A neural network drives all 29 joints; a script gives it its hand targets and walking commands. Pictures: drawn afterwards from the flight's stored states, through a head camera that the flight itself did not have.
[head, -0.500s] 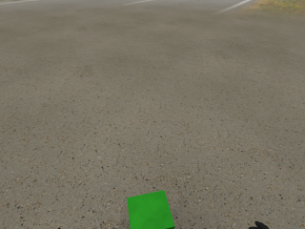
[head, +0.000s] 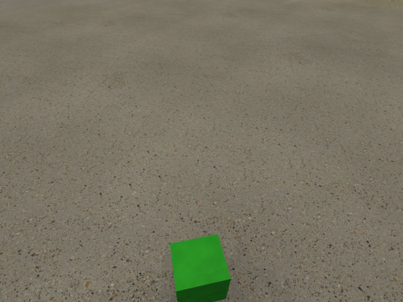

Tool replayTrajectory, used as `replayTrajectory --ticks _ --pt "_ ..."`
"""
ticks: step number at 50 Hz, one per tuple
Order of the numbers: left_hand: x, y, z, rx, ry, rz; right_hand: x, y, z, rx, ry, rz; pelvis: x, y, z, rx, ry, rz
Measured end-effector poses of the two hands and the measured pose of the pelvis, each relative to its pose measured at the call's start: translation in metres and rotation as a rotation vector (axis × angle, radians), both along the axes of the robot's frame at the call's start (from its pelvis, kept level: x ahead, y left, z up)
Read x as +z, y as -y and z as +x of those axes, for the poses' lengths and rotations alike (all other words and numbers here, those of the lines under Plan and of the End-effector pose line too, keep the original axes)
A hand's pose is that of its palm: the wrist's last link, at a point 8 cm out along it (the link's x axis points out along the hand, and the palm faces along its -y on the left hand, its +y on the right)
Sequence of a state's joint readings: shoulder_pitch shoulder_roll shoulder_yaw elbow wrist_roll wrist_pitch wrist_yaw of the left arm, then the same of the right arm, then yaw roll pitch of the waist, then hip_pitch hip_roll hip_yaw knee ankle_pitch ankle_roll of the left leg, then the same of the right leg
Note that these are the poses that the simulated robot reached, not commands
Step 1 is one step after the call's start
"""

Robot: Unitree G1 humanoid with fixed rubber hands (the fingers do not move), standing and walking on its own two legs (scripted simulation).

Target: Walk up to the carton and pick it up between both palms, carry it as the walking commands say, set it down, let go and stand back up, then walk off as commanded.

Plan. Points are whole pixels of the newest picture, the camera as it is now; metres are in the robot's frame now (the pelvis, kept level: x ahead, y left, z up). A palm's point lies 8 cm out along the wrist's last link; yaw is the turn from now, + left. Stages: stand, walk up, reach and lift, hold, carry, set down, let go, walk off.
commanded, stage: stand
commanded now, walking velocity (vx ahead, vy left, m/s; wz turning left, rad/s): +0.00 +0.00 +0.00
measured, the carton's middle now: (198, 271) +0.44 +0.02 -0.66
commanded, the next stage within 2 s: walk off in 0.80 s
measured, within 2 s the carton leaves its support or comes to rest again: neither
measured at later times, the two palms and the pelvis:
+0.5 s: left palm out of the picture +0.05 +0.30 -0.12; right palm out of the picture +0.06 -0.30 -0.10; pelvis -0.01 +0.00 +0.00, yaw +0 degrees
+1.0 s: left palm out of the picture +0.07 +0.30 -0.11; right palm out of the picture +0.08 -0.30 -0.10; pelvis +0.00 -0.01 +0.00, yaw +0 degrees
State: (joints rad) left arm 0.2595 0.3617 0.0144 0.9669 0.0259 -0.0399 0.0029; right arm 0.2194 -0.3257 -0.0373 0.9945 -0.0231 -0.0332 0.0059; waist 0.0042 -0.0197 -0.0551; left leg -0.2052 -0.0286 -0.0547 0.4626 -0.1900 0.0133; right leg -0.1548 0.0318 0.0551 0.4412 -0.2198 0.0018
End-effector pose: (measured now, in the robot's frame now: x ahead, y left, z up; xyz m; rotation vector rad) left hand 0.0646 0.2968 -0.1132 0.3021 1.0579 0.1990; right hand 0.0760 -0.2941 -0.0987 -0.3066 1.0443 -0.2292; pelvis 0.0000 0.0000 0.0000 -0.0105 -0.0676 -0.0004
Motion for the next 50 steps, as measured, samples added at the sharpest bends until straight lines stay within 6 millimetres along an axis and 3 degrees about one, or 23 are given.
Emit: replayTrajectory --ticks 20,50 --pt "-0.004 -0.002 -0.021 0.016 -0.088 0.006 -0.006 0.006 -0.018 -0.008 -0.085 -0.002 0.002 0.003 -0.009 0.006 0.006 -0.001" --pt "-0.002 0.0 0.003 0.011 -0.118 0.012 -0.006 0.01 0.0 -0.005 -0.126 -0.006 0.005 0.006 0.003 0.009 -0.008 0.002"
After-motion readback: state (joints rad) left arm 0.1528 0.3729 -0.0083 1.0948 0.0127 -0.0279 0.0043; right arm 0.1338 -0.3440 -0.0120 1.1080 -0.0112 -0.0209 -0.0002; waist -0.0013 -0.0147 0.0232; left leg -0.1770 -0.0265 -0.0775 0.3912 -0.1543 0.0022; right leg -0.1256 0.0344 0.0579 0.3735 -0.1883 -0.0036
